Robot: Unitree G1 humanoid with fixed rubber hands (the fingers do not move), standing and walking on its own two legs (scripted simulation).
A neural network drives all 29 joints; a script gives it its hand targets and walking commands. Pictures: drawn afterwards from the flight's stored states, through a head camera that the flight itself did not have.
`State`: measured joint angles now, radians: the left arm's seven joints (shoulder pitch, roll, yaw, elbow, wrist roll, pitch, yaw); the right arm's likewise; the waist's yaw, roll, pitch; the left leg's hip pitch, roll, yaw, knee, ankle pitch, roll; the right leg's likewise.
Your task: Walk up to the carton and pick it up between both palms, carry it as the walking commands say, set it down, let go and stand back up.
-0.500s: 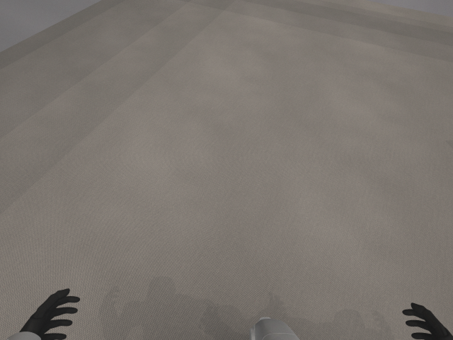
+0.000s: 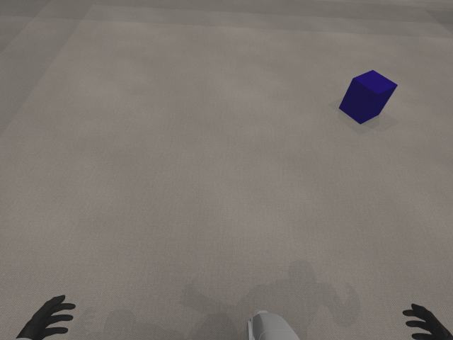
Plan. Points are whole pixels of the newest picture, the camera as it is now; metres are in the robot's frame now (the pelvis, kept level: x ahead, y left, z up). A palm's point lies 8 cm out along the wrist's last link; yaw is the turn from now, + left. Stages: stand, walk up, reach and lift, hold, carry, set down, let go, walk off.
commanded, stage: walk up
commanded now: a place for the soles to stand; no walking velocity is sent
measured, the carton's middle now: (366, 97) +1.58 -1.06 -0.64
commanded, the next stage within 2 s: none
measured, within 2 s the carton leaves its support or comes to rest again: neither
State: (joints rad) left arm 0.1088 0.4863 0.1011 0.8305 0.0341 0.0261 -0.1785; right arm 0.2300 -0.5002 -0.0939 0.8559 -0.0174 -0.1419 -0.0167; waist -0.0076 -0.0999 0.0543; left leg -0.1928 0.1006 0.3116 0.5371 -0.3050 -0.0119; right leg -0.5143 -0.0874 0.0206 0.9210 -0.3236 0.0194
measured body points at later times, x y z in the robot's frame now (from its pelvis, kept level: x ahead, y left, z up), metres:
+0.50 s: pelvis +0.18 -0.09 -0.02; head +0.20 -0.09 +0.43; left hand +0.37 +0.22 -0.11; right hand +0.21 -0.44 -0.10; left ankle +0.28 +0.01 -0.73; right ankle +0.14 -0.18 -0.72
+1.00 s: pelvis +0.35 -0.22 -0.01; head +0.37 -0.23 +0.44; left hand +0.57 +0.07 -0.09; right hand +0.34 -0.57 -0.10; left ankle +0.50 -0.16 -0.72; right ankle +0.28 -0.29 -0.73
